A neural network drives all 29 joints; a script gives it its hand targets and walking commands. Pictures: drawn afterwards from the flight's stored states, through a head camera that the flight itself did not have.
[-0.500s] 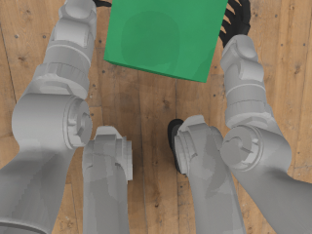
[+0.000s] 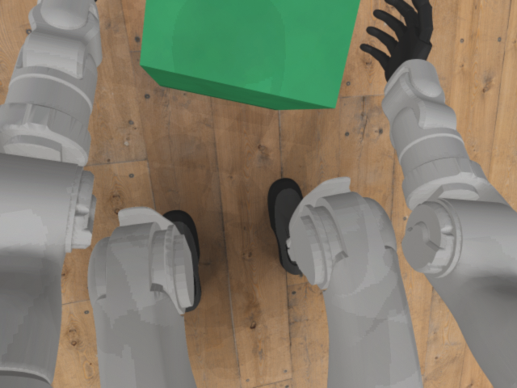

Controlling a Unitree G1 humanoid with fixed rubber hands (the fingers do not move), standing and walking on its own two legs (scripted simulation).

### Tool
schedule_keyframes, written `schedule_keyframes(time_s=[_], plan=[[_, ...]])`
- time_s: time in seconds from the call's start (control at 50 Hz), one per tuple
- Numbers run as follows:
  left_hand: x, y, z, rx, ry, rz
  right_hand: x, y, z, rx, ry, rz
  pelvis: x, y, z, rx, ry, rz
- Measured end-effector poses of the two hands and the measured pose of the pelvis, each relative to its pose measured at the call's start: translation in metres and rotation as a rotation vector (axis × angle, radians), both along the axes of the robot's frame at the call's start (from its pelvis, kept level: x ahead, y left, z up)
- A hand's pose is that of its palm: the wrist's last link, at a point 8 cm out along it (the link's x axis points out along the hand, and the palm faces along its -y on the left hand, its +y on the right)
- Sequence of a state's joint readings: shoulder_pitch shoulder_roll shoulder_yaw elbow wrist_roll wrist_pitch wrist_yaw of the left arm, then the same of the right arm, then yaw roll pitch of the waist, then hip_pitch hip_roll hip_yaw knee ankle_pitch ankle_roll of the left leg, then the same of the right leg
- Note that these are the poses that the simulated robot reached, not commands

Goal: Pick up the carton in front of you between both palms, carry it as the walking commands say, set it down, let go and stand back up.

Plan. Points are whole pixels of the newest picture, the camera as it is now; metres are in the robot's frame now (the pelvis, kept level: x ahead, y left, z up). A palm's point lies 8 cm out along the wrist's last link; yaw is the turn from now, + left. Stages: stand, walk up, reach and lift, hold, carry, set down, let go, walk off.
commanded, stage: set down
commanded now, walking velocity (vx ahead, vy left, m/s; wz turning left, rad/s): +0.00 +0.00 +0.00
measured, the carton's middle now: (241, 19) +0.53 -0.02 -0.25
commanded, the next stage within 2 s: let go in 1.10 s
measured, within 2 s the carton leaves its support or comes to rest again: neither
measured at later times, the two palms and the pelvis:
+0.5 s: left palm out of the picture +0.58 +0.16 -0.03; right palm (489, 33) +0.47 -0.21 -0.04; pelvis +0.00 -0.01 +0.08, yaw +1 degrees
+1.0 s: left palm out of the picture +0.58 +0.17 +0.12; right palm out of the picture +0.47 -0.21 +0.12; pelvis +0.03 -0.01 +0.21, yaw +3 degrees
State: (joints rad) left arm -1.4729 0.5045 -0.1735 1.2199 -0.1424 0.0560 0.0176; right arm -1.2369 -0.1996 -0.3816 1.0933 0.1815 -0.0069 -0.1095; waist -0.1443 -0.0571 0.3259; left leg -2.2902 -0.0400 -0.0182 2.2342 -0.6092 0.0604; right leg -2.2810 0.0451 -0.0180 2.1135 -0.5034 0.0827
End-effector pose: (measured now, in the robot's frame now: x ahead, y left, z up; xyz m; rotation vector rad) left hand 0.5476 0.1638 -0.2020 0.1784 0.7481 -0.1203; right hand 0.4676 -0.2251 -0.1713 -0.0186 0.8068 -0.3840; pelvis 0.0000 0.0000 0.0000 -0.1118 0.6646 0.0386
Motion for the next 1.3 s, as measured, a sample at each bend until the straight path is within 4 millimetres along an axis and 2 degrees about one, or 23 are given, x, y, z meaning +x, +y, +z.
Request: schedule_keyframes(time_s=[0.1,0.22,0.3,0.42,0.7,0.96,1.1,1.22,1.3], plan=[[0.015,-0.007,0.023,-0.02,-0.073,-0.003,0.006,-0.003,0.01,0.013,-0.051,-0.002,-0.006,-0.005,-0.003,0.008,-0.031,-0.006],[0.027,-0.014,0.071,-0.005,-0.119,-0.008,0.011,0.016,0.041,0.051,-0.129,-0.008,-0.009,-0.009,0.009,0.026,-0.035,-0.021],[0.026,-0.012,0.105,0.008,-0.093,0.006,0.005,0.023,0.068,0.059,-0.132,-0.024,-0.008,-0.01,0.031,0.037,-0.012,-0.022],[0.026,-0.005,0.148,0.002,-0.063,0.024,0.001,0.019,0.11,0.047,-0.133,-0.029,-0.005,-0.012,0.065,0.043,0.039,-0.022],[0.029,0.004,0.219,-0.002,-0.088,0.001,0.005,0.018,0.192,0.026,-0.159,-0.017,0.008,-0.013,0.131,0.041,0.13,-0.018],[0.031,0.01,0.306,-0.001,-0.079,-0.011,0.001,0.018,0.277,0.02,-0.165,-0.017,0.023,-0.006,0.204,0.044,0.145,-0.002],[0.028,0.013,0.347,0.0,-0.07,-0.011,0.0,0.019,0.317,0.02,-0.165,-0.012,0.031,-0.004,0.241,0.052,0.127,0.006],[0.02,0.017,0.371,0.009,-0.069,0.015,-0.003,0.023,0.342,0.013,-0.157,0.032,0.04,-0.005,0.266,0.06,0.114,0.01],[-0.001,0.024,0.384,0.033,-0.071,0.063,-0.015,0.026,0.356,-0.002,-0.133,0.109,0.049,-0.006,0.283,0.067,0.095,0.015]])
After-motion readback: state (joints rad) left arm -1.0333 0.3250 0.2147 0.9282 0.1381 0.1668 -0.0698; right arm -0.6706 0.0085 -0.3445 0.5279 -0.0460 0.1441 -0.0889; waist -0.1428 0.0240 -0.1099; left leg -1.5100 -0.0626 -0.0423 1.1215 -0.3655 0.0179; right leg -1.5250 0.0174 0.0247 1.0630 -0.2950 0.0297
